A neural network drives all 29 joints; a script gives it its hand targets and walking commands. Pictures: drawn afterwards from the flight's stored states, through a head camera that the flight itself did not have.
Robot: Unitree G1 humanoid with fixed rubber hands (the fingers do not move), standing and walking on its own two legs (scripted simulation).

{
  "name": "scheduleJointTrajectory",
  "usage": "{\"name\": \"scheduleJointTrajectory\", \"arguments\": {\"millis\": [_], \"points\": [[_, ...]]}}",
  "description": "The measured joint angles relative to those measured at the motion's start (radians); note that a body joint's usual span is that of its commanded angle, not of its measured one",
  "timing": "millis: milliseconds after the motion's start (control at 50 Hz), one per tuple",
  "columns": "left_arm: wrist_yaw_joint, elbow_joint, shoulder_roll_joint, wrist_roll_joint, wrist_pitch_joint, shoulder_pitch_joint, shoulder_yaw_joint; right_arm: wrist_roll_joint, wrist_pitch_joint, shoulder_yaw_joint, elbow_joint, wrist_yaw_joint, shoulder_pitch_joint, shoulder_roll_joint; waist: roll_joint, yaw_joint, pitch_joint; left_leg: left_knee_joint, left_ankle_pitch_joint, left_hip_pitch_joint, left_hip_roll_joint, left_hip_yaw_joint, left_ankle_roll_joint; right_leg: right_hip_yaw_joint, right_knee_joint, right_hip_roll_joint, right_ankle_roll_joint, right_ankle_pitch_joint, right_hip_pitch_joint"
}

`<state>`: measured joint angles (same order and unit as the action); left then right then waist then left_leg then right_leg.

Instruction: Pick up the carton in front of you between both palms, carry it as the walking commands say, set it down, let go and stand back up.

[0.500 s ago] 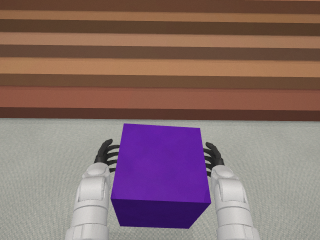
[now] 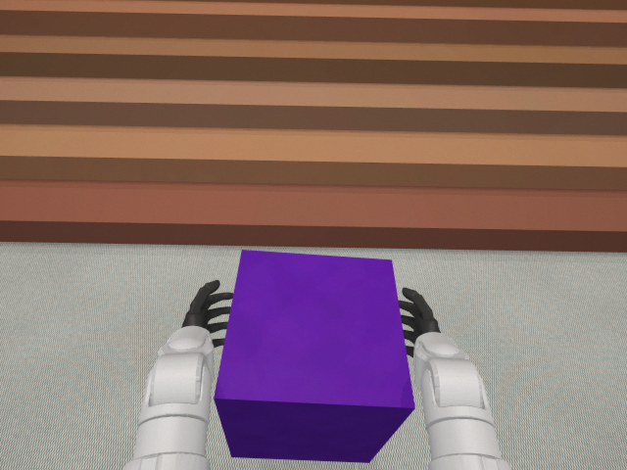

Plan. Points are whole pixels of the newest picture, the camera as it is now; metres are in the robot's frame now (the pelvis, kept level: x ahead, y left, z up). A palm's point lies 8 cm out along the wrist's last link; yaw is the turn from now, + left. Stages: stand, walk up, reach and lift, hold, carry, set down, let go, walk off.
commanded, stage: reach and lift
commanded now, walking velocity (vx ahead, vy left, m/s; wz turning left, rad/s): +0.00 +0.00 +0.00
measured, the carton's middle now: (308, 362) +0.29 +0.00 -0.04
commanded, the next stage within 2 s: hold in 0.04 s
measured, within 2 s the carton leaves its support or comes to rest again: neither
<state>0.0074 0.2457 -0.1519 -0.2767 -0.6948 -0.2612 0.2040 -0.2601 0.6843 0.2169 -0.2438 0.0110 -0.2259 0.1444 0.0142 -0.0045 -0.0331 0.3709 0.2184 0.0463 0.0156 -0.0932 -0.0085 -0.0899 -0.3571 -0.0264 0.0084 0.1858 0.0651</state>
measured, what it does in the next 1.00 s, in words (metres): walks ahead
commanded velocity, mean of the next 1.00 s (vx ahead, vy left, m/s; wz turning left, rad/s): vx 0.23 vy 0.00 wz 0.00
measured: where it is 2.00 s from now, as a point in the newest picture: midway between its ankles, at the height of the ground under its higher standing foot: (283, 362)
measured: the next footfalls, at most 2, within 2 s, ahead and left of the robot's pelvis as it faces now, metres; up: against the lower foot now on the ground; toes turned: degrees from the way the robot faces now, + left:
right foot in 1.06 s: +0.25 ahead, -0.09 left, +0.00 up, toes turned -8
left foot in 1.48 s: +0.53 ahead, +0.14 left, +0.00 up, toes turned +17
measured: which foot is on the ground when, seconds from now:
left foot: down 0.00-1.00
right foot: down 0.00-0.78, up 0.80-1.00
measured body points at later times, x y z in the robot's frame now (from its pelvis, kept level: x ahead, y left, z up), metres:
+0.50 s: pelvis -0.01 +0.00 +0.00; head -0.05 +0.00 +0.45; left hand +0.30 +0.15 +0.05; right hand +0.29 -0.15 +0.04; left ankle +0.00 +0.13 -0.75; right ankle +0.01 -0.13 -0.75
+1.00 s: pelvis +0.10 +0.02 +0.00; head +0.08 +0.02 +0.45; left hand +0.39 +0.17 +0.09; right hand +0.39 -0.13 +0.08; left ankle +0.01 +0.12 -0.75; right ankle +0.15 -0.10 -0.72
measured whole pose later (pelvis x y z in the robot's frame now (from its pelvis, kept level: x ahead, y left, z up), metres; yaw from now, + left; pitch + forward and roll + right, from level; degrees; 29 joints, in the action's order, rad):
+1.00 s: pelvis +0.10 +0.02 +0.00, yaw +1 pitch +5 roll -2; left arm -0.08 -0.21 -0.11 -0.11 -1.13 -0.22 0.11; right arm -0.12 1.11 0.12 0.23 -0.07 -0.16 0.13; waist 0.04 0.01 0.17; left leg 0.33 0.30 0.11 -0.04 0.05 0.01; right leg 0.13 -0.64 0.03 0.02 0.32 0.47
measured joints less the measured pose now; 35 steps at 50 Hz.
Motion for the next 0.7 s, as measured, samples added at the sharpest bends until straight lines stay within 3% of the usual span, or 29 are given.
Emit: {"name": "scheduleJointTrajectory", "arguments": {"millis": [180, 320, 560, 600, 660, 700], "points": [[0.005, -0.044, -0.002, 0.004, -0.031, -0.007, 0.006, 0.001, 0.04, -0.005, 0.041, -0.001, -0.018, 0.004, -0.002, -0.009, 0.0, -0.018, -0.01, -0.023, 0.002, 0.005, 0.001, -0.006, 0.013, 0.003, 0.003, -0.009, -0.019], [0.005, -0.049, -0.001, 0.002, -0.064, -0.006, 0.004, -0.013, 0.079, 0.001, 0.043, 0.01, -0.029, 0.006, -0.003, 0.007, -0.004, -0.026, -0.016, -0.042, 0.005, -0.002, 0.002, 0.001, 0.023, 0.007, 0.003, -0.013, -0.042], [0.005, -0.045, -0.006, -0.002, -0.062, -0.024, 0.009, -0.014, 0.072, 0.009, 0.048, 0.012, -0.03, 0.006, 0.003, 0.003, -0.012, -0.006, -0.012, -0.025, 0.003, 0.005, 0.002, -0.006, 0.001, 0.003, 0.003, -0.011, -0.022], [0.003, -0.039, -0.006, 0.001, -0.068, -0.027, 0.015, -0.013, 0.076, 0.008, 0.041, 0.009, -0.032, 0.006, 0.0, 0.006, 0.03, 0.032, 0.006, 0.028, 0.004, 0.002, 0.0, 0.001, -0.036, 0.003, 0.003, 0.009, 0.029], [-0.005, -0.049, -0.004, 0.013, -0.09, -0.018, 0.005, 0.0, 0.093, 0.005, 0.048, 0.005, -0.021, 0.004, -0.006, 0.01, 0.102, 0.12, 0.142, 0.113, -0.001, 0.009, 0.003, 0.019, -0.095, 0.006, -0.002, 0.112, 0.097], [-0.018, -0.08, -0.005, 0.024, -0.111, -0.021, -0.015, 0.019, 0.107, -0.001, 0.086, 0.004, -0.01, -0.006, -0.015, 0.019, 0.132, 0.189, 0.18, 0.178, -0.016, 0.056, -0.003, 0.04, -0.095, 0.017, -0.006, 0.08, 0.124]]}}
